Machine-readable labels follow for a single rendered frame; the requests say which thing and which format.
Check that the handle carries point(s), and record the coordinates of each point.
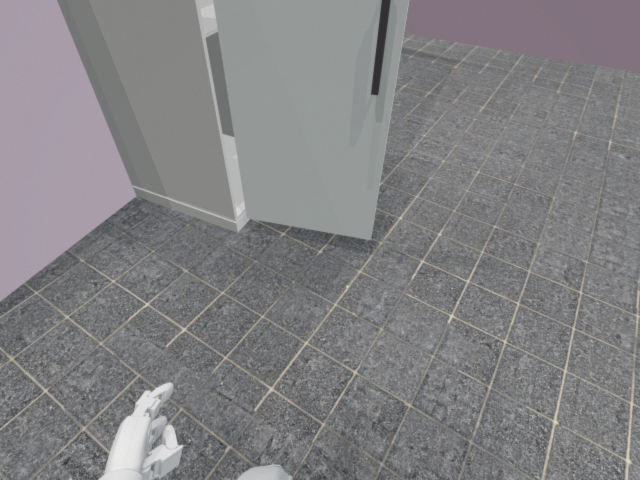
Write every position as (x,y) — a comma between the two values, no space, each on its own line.
(383,22)

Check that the fridge door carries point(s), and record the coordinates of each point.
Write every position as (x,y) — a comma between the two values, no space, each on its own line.
(310,138)

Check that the robot left hand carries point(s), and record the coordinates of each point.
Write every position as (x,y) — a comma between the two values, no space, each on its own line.
(138,432)

